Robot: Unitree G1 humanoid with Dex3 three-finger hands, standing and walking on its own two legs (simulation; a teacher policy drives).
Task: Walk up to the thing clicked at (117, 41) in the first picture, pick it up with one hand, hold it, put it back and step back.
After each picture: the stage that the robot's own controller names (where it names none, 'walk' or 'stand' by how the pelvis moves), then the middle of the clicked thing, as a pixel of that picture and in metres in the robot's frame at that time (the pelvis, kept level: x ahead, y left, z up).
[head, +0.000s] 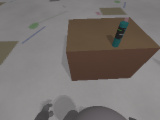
stand; (119, 35) +0.78 -0.24 +0.04
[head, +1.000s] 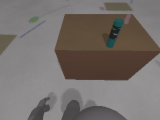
walk; (113, 35) +0.69 -0.15 +0.07
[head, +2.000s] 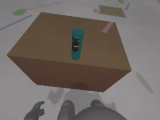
walk; (76, 46) +0.49 +0.14 +0.08
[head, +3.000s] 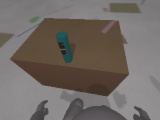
stand; (65, 49) +0.46 +0.22 +0.08
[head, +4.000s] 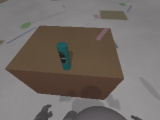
stand; (64, 58) +0.43 +0.22 +0.04
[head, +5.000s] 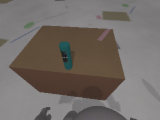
stand; (66, 57) +0.44 +0.21 +0.04
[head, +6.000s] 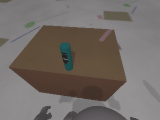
stand; (67, 58) +0.43 +0.20 +0.04
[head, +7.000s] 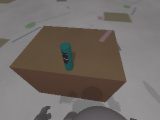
stand; (67, 58) +0.43 +0.20 +0.04
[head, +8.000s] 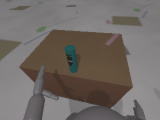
rise first; (72, 60) +0.42 +0.19 +0.04
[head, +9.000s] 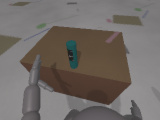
go down; (72, 56) +0.46 +0.18 +0.05
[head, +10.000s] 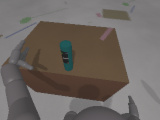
go down; (67, 57) +0.42 +0.17 +0.06
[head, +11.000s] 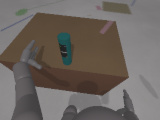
close in; (65, 51) +0.44 +0.17 +0.08
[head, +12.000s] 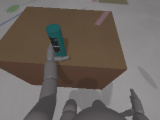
close; (58, 45) +0.45 +0.20 +0.11
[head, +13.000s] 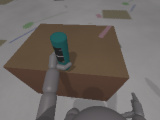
lift; (62, 55) +0.35 +0.17 +0.19
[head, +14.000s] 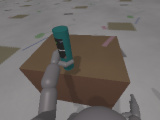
lift; (65, 51) +0.33 +0.16 +0.25
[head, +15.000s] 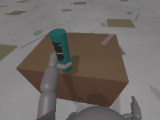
hold; (63, 53) +0.32 +0.17 +0.23
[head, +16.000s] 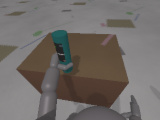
hold; (64, 54) +0.33 +0.17 +0.22
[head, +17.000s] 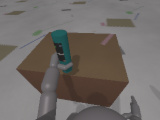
crouch; (64, 54) +0.33 +0.17 +0.22
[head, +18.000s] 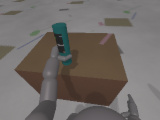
crouch; (63, 46) +0.39 +0.18 +0.23
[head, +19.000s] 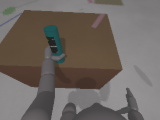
lower; (56, 47) +0.46 +0.20 +0.10
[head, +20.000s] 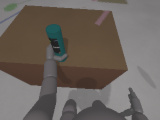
lower; (58, 46) +0.44 +0.19 +0.11
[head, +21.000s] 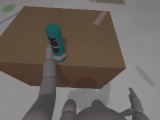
lower; (57, 46) +0.45 +0.19 +0.11
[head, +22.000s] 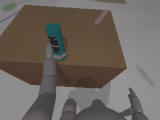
lower; (57, 45) +0.45 +0.19 +0.11
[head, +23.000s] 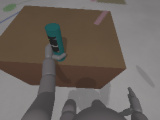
loosen; (57, 45) +0.45 +0.20 +0.11
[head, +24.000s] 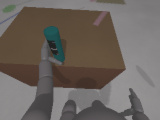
withdraw; (56, 48) +0.44 +0.20 +0.11
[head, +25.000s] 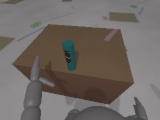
sink last; (70, 57) +0.42 +0.18 +0.08
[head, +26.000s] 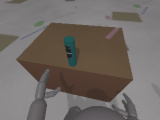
stand; (71, 53) +0.45 +0.19 +0.08
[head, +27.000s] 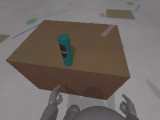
stand; (66, 52) +0.44 +0.19 +0.10
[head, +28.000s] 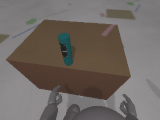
stand; (66, 51) +0.45 +0.19 +0.10
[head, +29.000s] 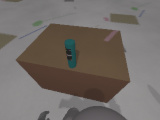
stand; (71, 55) +0.45 +0.18 +0.06
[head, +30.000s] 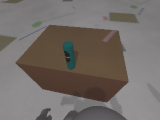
stand; (69, 57) +0.45 +0.19 +0.04
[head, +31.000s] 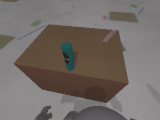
stand; (68, 58) +0.43 +0.19 +0.04
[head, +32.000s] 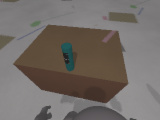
walk; (68, 58) +0.43 +0.19 +0.04
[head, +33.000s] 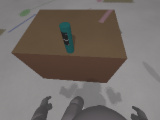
walk; (67, 40) +0.54 +0.21 +0.06
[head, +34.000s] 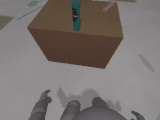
walk; (76, 17) +0.82 +0.18 +0.07
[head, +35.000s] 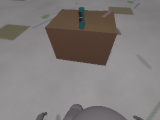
walk; (81, 19) +1.09 +0.23 +0.05
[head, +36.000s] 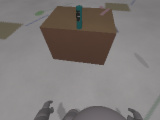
stand; (79, 18) +1.04 +0.20 +0.04
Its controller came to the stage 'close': yes
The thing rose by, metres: 0.20
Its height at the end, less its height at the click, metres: +0.00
